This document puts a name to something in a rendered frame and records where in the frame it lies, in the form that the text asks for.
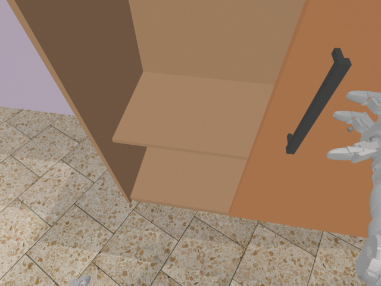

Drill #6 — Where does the robot right hand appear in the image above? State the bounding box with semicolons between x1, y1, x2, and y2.
326;91;381;163

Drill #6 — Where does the wardrobe door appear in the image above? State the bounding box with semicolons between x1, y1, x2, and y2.
229;0;381;238

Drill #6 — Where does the robot right upper arm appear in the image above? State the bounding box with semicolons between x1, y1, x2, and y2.
355;234;381;286

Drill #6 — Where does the handle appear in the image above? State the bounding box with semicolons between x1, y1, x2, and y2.
286;48;352;154

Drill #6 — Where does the robot right forearm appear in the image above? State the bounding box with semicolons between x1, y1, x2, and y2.
368;155;381;238

